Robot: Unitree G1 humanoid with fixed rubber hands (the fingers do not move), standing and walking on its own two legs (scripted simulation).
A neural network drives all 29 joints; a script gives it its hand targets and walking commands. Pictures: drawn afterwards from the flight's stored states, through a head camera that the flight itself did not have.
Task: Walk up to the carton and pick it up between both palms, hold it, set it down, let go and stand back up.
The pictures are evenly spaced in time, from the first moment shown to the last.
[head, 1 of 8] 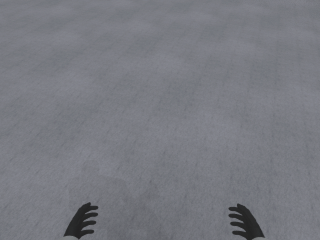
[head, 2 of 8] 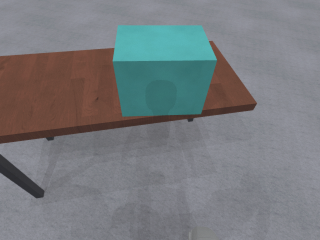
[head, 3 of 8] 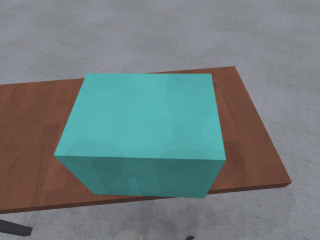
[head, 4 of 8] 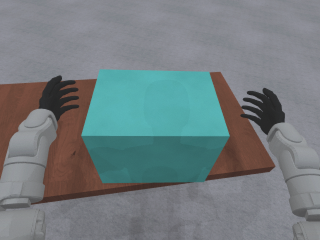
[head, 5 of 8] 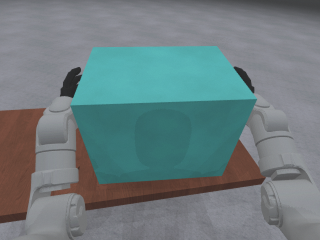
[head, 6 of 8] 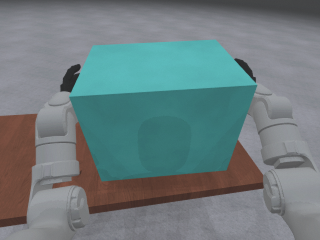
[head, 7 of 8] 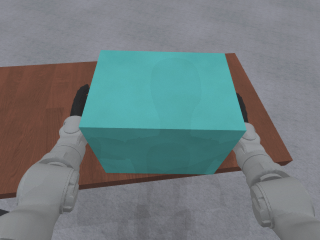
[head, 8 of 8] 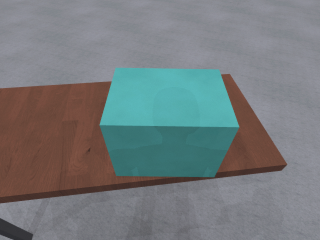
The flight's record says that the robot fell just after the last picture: no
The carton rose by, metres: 0.20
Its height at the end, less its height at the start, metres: +0.00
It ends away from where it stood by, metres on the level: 0.01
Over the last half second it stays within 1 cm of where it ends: yes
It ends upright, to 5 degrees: yes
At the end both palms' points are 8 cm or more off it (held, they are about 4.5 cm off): yes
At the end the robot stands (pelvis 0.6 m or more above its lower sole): yes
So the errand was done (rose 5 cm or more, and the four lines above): yes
